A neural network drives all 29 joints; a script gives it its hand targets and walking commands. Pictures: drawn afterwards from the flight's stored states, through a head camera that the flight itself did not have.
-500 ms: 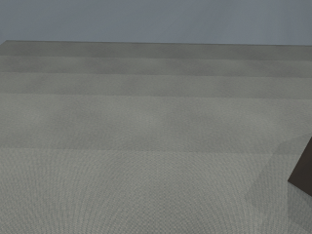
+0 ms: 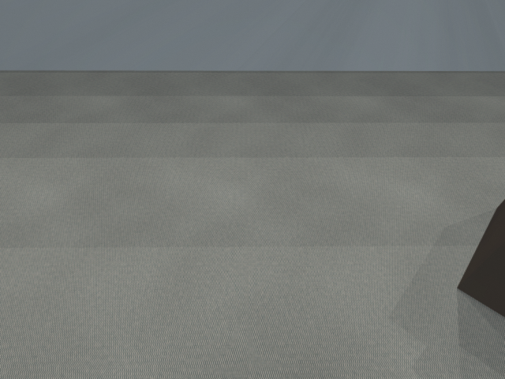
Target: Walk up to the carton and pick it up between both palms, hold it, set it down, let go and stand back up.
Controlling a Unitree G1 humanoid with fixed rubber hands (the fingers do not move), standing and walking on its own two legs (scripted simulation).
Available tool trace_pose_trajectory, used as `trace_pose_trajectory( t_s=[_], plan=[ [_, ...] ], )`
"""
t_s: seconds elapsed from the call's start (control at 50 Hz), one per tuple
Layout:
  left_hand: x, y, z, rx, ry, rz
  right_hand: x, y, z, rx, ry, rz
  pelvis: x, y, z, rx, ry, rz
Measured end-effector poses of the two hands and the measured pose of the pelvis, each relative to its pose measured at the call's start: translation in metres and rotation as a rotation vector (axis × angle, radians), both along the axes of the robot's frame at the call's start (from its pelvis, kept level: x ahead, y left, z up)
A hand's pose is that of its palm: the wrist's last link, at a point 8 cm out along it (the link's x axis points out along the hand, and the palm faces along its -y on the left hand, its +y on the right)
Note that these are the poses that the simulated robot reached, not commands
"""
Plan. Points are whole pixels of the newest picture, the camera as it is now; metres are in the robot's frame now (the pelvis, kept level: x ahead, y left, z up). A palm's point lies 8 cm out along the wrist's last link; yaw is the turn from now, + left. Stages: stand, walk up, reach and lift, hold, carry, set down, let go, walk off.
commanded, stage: stand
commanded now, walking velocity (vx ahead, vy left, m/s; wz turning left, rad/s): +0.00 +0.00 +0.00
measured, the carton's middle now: out of the picture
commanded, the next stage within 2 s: walk up in 0.72 s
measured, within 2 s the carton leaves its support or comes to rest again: neither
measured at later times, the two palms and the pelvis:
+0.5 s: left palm out of the picture +0.10 +0.25 -0.10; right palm out of the picture +0.06 -0.27 -0.11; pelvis +0.00 +0.00 +0.00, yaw -1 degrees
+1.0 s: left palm out of the picture +0.11 +0.25 -0.10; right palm out of the picture +0.05 -0.29 -0.11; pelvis +0.01 +0.00 +0.00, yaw -6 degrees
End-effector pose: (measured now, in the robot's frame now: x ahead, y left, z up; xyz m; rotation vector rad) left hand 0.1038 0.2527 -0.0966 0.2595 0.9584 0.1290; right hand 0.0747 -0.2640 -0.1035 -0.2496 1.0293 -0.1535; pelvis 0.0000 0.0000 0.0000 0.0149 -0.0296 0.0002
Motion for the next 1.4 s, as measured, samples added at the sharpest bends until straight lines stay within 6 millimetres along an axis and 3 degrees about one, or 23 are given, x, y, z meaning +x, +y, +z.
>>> trace_pose_trajectory(
  t_s=[0.92,1.04,1.14,1.24,1.32,1.4],
  plan=[
    [0.004,-0.003,-0.003,0.006,0.033,-0.024,-0.019,-0.005,-0.004,-0.002,0.046,-0.055,0.004,-0.001,0.001,0.002,0.007,-0.03],
    [0.016,-0.009,-0.002,0.032,0.14,-0.169,-0.036,-0.035,-0.001,-0.096,0.024,-0.126,0.008,-0.009,0.001,0.002,-0.005,-0.147],
    [0.06,-0.034,0.004,0.024,0.124,-0.254,-0.071,-0.069,-0.004,-0.127,0.086,-0.236,0.016,-0.033,0.0,0.015,-0.024,-0.221],
    [0.116,-0.092,0.005,0.018,0.054,-0.342,-0.088,-0.111,-0.022,-0.115,0.123,-0.34,0.036,-0.072,-0.011,0.027,-0.03,-0.283],
    [0.147,-0.139,-0.001,0.025,-0.022,-0.352,-0.079,-0.145,-0.042,-0.081,0.132,-0.367,0.051,-0.108,-0.025,-0.003,-0.028,-0.334],
    [0.145,-0.161,-0.005,0.032,0.035,-0.334,-0.043,-0.161,-0.028,-0.036,0.041,-0.372,0.062,-0.13,-0.017,-0.007,-0.03,-0.393]
  ],
)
